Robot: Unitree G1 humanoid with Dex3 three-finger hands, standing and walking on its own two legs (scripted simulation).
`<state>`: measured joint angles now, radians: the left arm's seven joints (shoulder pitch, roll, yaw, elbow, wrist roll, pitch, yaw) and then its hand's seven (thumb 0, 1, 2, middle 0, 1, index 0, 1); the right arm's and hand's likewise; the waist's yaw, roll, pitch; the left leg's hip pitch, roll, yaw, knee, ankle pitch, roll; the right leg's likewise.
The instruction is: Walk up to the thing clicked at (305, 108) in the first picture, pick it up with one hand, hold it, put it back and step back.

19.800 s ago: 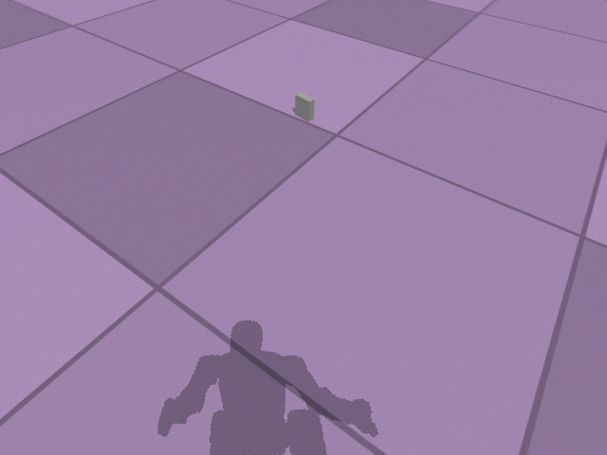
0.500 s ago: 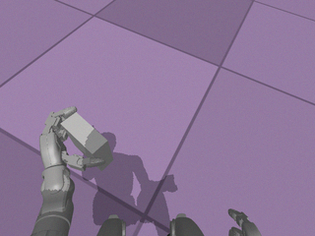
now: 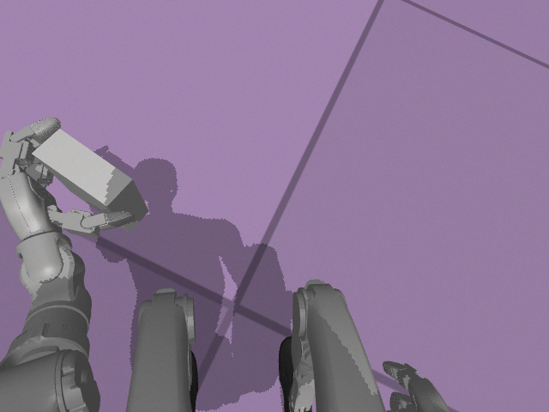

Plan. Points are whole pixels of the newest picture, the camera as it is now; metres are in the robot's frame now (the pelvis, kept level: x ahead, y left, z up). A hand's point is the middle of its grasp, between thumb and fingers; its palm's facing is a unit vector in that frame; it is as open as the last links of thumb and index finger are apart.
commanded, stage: crouch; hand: left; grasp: from the side
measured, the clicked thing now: (98, 186) +0.45 +0.22 -0.07
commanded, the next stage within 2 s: lower in 0.96 s
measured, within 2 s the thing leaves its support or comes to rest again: neither
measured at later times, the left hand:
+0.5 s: hand (99, 207) +0.46 +0.26 -0.18, palm faces +0.38 -0.92 -0.01, open 14.2 cm
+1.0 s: hand (107, 217) +0.46 +0.27 -0.25, palm faces +0.36 -0.93 -0.02, open 14.2 cm
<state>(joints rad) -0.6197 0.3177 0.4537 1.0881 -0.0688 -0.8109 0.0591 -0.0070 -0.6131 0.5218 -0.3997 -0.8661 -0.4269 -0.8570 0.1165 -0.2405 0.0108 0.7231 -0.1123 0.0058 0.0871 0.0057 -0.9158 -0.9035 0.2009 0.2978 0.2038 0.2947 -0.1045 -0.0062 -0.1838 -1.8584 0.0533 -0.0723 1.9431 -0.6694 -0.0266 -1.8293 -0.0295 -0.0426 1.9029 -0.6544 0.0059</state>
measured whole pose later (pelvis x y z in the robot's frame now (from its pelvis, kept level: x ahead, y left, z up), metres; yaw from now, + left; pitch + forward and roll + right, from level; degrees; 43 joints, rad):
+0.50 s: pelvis -0.03 +0.01 -0.13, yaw -4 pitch +29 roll -7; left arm -0.76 0.52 0.60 1.22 -0.04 -0.81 0.00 -0.01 -0.61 0.52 -0.40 -0.87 -0.43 -0.86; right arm 0.09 -0.27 0.11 0.73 -0.17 0.03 0.10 0.00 -0.92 -0.90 0.20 0.30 0.20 0.29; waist -0.19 -0.04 -0.03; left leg -2.21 0.04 -0.15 2.36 -0.66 -0.02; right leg -2.15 -0.01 -0.07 2.27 -0.63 0.02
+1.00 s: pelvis -0.03 +0.01 -0.17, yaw -7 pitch +24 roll -11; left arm -0.72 0.63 0.63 1.21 -0.04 -0.84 0.00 -0.01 -0.61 0.52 -0.40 -0.87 -0.43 -0.86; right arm 0.02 -0.32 0.21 0.67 -0.23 0.05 0.12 0.00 -0.91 -0.90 0.20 0.30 0.21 0.30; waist -0.22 -0.10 0.10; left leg -2.28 0.03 -0.23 2.52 -0.68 -0.02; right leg -2.19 0.01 -0.13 2.38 -0.61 0.04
